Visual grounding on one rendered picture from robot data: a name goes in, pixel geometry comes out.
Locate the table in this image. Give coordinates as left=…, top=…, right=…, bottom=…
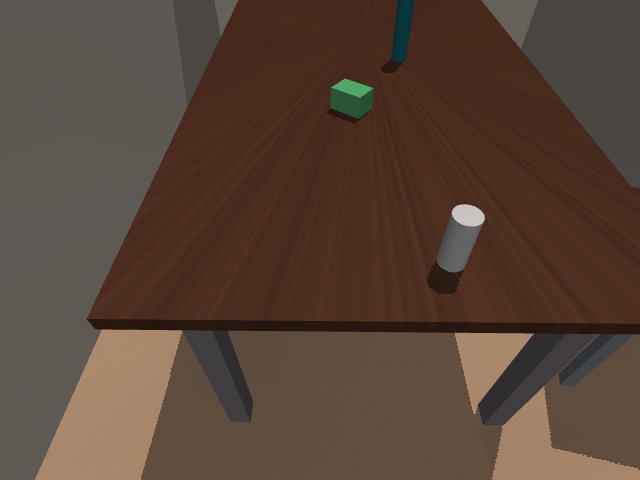
left=87, top=0, right=640, bottom=425

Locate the chair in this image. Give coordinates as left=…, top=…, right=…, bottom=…
left=559, top=187, right=640, bottom=387

